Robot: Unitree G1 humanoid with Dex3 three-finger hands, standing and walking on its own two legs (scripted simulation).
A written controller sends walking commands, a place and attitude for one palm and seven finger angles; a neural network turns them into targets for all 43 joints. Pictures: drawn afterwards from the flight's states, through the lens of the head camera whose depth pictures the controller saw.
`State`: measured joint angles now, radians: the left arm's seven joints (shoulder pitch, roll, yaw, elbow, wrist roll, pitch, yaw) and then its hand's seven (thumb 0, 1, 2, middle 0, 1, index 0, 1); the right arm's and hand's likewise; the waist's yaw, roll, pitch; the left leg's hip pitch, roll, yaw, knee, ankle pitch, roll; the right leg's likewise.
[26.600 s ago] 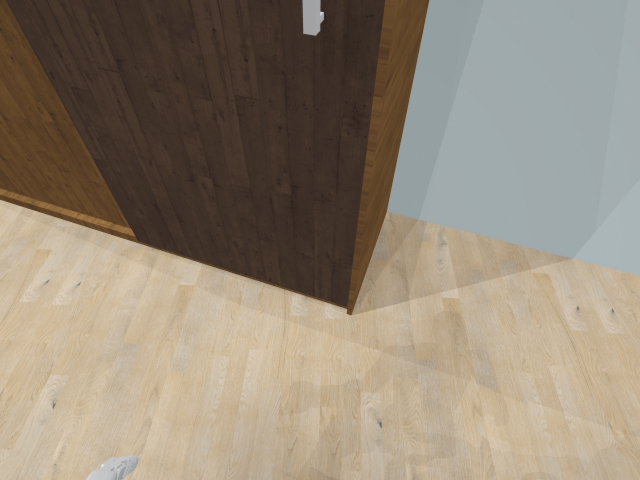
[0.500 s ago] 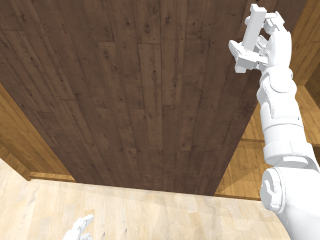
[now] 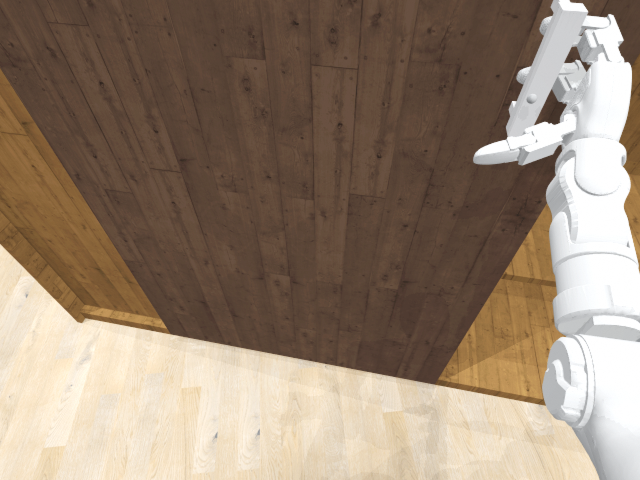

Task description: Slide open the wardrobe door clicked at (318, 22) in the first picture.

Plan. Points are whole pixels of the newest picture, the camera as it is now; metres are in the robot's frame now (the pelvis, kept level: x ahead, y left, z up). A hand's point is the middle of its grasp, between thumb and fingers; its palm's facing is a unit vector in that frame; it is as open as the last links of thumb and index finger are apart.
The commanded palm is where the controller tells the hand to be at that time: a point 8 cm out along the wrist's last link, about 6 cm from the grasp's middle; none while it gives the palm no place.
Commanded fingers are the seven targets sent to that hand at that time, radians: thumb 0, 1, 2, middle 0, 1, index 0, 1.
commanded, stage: slip the hand off the handle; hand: right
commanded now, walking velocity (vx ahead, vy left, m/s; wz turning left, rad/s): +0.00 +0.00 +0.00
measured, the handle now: (538, 69) +0.52 -0.15 +0.27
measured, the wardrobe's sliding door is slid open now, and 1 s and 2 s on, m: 0.49 0.49 0.49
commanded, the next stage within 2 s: draw the hand back to the body in 1.26 s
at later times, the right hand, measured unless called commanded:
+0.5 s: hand (622, 114) +0.45 -0.22 +0.26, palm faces +0.20 +0.98 -0.10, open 14.7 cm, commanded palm +0.44 -0.27 +0.25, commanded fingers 0.00 0.55 -0.20 0.25 1.15 0.25 1.15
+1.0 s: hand out of the picture +0.38 -0.22 +0.26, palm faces +0.21 +0.98 -0.07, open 14.7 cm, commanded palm +0.36 -0.26 +0.25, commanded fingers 0.00 0.55 -0.20 0.25 1.15 0.25 1.15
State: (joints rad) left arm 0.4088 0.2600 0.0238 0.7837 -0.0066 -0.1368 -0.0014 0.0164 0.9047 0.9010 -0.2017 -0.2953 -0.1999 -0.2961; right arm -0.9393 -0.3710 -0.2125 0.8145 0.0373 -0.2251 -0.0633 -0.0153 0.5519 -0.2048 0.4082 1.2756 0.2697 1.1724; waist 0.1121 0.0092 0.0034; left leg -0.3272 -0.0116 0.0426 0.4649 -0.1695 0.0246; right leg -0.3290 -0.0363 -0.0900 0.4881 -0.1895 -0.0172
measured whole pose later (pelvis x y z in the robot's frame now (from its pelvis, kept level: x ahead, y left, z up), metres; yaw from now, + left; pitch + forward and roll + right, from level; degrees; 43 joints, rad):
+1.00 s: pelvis +0.04 +0.00 +0.01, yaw -1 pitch -3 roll +0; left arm 0.24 0.23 -0.03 0.68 -0.06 -0.05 0.06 0.02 0.90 0.90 -0.20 -0.30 -0.20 -0.30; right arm -0.41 -0.36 -0.32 0.13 0.19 0.00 0.09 -0.02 0.56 -0.20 0.25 1.15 0.26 1.15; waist -0.01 -0.02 -0.02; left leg -0.15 -0.01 0.05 0.42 -0.22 0.02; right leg -0.15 -0.03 -0.08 0.43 -0.23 -0.01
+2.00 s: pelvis +0.01 +0.00 +0.00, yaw -2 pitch -7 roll +1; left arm 0.13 0.24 -0.07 0.63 -0.04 -0.13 0.07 0.02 0.90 0.90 -0.20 -0.30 -0.20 -0.30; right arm 0.03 -0.35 -0.32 -0.28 0.20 0.19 0.02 -0.02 0.42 -0.27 0.25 1.07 0.25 1.07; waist -0.06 -0.05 0.02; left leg -0.09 0.00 0.08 0.41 -0.19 0.02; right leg -0.11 -0.02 -0.05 0.44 -0.21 -0.01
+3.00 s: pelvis +0.03 +0.00 +0.01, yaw -2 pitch -7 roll +1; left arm 0.18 0.21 -0.02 0.67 0.00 -0.12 0.07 0.02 0.90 0.90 -0.20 -0.30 -0.20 -0.30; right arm 0.45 -0.32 -0.32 -0.36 0.09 -0.08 -0.13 0.01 -0.88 -0.90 0.20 0.30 0.21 0.30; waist -0.07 -0.06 0.05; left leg -0.02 -0.01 0.07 0.33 -0.18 0.02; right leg -0.05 -0.02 -0.05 0.38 -0.20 -0.01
